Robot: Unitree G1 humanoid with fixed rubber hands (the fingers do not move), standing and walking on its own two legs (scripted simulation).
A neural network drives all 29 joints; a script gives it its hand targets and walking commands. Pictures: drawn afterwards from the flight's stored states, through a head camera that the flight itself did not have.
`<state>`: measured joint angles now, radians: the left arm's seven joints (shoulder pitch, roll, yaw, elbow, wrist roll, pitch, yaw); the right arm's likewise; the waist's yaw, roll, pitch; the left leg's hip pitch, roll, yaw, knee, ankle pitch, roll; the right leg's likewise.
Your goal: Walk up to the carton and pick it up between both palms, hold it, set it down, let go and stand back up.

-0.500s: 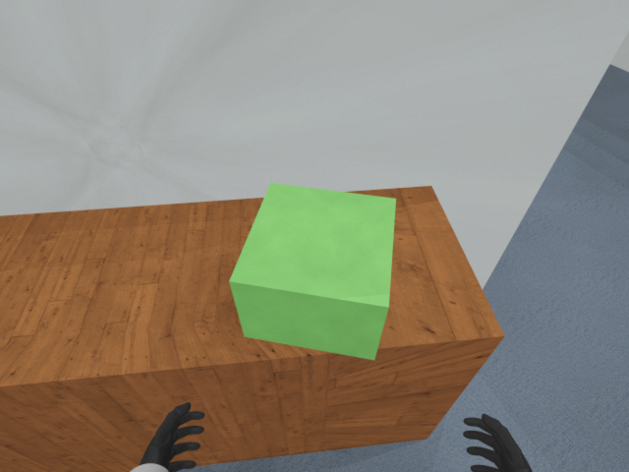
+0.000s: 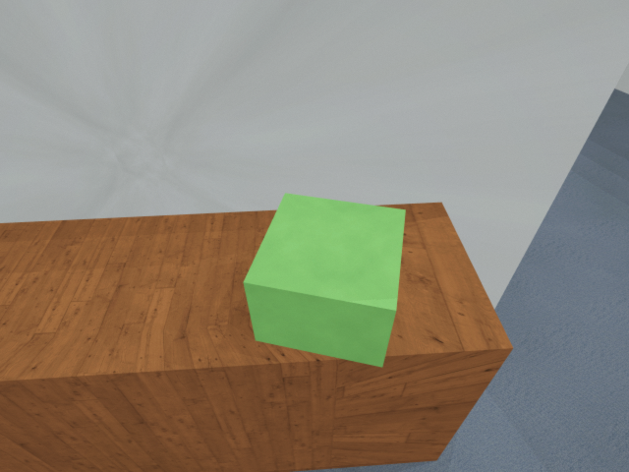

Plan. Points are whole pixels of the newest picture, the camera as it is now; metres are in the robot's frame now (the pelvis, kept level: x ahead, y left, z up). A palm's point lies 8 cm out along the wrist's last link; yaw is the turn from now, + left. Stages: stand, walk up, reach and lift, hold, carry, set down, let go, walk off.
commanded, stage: stand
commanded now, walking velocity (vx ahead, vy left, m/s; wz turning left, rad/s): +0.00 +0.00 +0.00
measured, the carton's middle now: (330, 274) +0.47 +0.01 -0.06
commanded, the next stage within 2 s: none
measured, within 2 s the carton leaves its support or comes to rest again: neither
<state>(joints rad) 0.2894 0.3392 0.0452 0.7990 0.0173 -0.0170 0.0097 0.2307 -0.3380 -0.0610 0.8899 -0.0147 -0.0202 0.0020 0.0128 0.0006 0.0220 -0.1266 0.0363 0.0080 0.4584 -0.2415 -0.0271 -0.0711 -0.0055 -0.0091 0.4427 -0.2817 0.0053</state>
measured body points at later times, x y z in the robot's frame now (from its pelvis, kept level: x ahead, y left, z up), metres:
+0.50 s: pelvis -0.04 +0.00 +0.00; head -0.06 +0.00 +0.45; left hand +0.01 +0.29 -0.13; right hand +0.02 -0.29 -0.13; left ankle +0.01 +0.14 -0.74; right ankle -0.02 -0.12 -0.74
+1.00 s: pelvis -0.05 +0.00 +0.00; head -0.05 +0.00 +0.45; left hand +0.01 +0.29 -0.13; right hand +0.00 -0.30 -0.13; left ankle +0.01 +0.14 -0.74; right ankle -0.02 -0.12 -0.74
